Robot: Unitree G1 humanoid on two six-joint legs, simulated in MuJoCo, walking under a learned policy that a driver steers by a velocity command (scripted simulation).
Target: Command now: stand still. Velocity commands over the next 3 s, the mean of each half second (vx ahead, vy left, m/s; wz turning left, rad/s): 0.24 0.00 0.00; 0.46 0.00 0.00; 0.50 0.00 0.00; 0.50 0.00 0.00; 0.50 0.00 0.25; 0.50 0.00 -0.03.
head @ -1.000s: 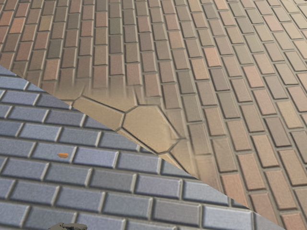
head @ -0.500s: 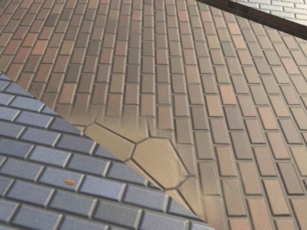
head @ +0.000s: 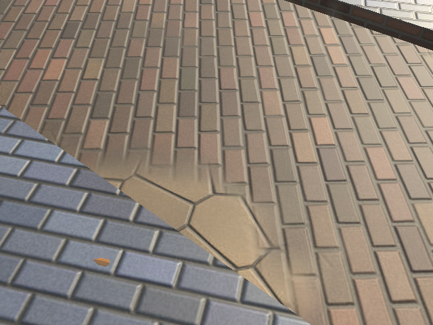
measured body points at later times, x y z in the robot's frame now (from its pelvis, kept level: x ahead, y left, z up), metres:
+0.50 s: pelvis +0.09 +0.03 +0.00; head +0.09 +0.04 +0.45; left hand +0.11 +0.27 -0.16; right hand +0.01 -0.20 -0.15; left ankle +0.02 +0.10 -0.75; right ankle +0.07 -0.08 -0.69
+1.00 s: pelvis +0.36 -0.02 +0.00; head +0.38 -0.02 +0.45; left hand +0.35 +0.23 -0.15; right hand +0.42 -0.26 -0.15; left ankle +0.36 +0.12 -0.66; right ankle +0.37 -0.07 -0.74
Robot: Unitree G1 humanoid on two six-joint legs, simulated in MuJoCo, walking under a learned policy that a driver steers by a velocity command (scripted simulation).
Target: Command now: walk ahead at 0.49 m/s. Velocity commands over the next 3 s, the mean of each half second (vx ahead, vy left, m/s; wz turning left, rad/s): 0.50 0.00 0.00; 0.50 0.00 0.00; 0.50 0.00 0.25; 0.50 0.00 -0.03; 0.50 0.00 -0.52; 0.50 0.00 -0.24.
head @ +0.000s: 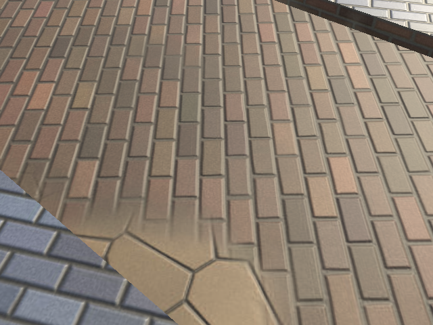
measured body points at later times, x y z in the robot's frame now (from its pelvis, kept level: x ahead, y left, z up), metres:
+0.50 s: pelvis +0.28 +0.05 +0.00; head +0.31 +0.05 +0.45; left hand +0.31 +0.30 -0.15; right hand +0.33 -0.21 -0.14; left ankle +0.31 +0.11 -0.74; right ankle +0.21 -0.08 -0.66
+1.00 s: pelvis +0.59 -0.02 -0.11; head +0.63 -0.04 +0.33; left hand +0.80 +0.21 -0.21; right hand +0.47 -0.26 -0.26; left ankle +0.33 +0.11 -0.71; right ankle +0.69 -0.11 -0.86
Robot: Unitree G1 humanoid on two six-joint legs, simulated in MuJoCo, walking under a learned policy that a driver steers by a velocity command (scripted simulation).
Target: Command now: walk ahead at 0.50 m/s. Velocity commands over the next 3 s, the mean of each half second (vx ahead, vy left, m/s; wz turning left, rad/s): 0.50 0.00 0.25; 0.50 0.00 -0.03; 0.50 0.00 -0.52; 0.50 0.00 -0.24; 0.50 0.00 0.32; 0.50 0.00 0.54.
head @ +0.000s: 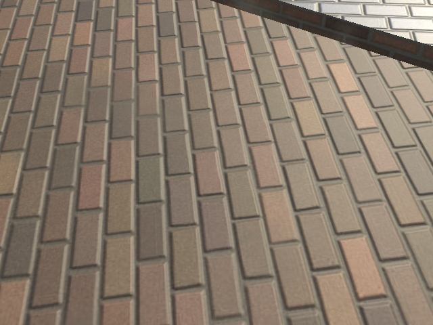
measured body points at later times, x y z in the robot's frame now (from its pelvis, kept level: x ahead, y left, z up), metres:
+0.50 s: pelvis +0.27 +0.02 -0.03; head +0.30 +0.04 +0.42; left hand +0.22 +0.26 -0.18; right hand +0.49 -0.19 -0.13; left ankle +0.34 +0.09 -0.75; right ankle +0.12 -0.10 -0.70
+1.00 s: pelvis +0.55 +0.04 -0.03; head +0.58 +0.04 +0.42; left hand +0.68 +0.30 -0.15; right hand +0.55 -0.21 -0.17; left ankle +0.35 +0.09 -0.74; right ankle +0.68 -0.01 -0.75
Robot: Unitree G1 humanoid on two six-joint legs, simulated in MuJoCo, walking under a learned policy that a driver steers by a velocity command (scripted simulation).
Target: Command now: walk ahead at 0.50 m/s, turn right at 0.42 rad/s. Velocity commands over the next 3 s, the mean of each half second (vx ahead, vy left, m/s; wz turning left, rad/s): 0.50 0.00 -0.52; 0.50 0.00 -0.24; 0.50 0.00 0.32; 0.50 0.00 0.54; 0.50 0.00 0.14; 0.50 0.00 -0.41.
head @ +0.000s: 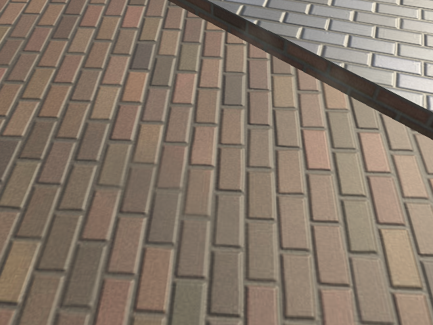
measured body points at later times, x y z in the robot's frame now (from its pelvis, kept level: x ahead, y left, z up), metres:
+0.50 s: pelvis +0.28 -0.02 +0.01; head +0.31 -0.03 +0.46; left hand +0.32 +0.27 -0.11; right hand +0.44 -0.29 -0.08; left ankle +0.46 +0.07 -0.70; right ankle +0.13 -0.06 -0.72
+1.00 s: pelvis +0.53 -0.09 +0.02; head +0.55 -0.10 +0.47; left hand +0.80 +0.03 -0.08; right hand +0.38 -0.30 -0.12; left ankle +0.47 +0.05 -0.72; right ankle +0.60 -0.24 -0.70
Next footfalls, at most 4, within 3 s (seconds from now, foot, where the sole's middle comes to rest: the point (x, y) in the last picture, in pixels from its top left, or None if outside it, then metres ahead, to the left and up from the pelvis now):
0.54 left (211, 309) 0.50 0.04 -0.76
1.06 right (302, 262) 0.65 -0.26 -0.76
1.60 left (261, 181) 0.97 -0.15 -0.76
2.12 right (291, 119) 1.29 -0.31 -0.76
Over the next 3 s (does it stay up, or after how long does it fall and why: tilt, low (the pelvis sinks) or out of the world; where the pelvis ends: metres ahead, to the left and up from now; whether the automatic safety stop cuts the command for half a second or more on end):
stays up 1.53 -0.16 0.02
